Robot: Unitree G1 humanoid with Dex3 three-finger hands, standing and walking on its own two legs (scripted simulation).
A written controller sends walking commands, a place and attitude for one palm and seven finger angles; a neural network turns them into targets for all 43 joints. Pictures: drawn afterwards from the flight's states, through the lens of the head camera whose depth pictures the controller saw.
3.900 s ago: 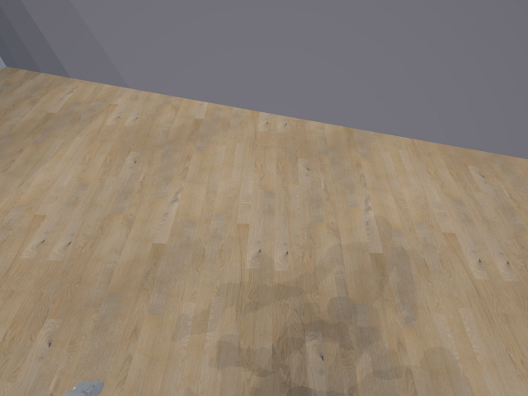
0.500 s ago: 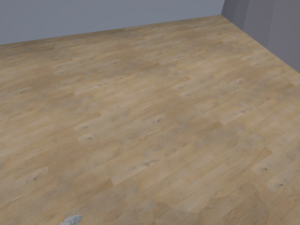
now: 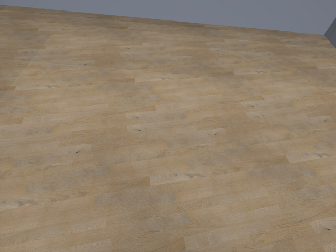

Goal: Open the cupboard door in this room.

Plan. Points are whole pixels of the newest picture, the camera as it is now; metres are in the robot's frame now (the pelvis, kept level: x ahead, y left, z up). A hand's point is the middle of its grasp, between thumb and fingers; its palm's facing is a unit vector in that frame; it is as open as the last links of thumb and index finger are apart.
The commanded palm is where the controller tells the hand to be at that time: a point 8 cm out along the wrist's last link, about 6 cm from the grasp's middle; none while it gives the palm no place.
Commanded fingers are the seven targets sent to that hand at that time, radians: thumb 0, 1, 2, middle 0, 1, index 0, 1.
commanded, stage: turn or walk to find it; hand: left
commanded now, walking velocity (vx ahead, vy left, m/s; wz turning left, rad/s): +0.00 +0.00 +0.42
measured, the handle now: out of the picture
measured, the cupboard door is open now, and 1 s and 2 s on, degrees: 0 0 0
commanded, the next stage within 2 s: none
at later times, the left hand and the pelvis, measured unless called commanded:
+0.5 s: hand out of the picture +0.03 +0.19 -0.14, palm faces +0.21 -0.94 -0.28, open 7.4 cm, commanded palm none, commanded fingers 0.00 0.90 0.90 -0.20 -0.30 -0.20 -0.30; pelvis -0.03 -0.02 +0.01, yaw +12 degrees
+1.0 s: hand out of the picture -0.11 +0.23 -0.17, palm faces +0.44 -0.86 -0.25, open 7.4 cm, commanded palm none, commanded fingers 0.00 0.90 0.90 -0.20 -0.30 -0.20 -0.30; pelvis -0.06 +0.01 +0.01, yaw +24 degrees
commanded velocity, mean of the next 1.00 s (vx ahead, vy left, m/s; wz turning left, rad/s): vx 0.00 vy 0.00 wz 0.42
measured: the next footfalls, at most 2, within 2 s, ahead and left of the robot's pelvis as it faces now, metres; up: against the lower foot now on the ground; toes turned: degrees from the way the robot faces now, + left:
right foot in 0.44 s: +0.03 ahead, -0.12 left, +0.00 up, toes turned +7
left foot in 0.84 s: -0.06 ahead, +0.12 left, +0.00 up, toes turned +26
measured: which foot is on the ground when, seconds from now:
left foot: down 0.00-0.44, up 0.46-0.82, down 0.84-1.00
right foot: up 0.00-0.42, down 0.44-0.84, up 0.86-1.00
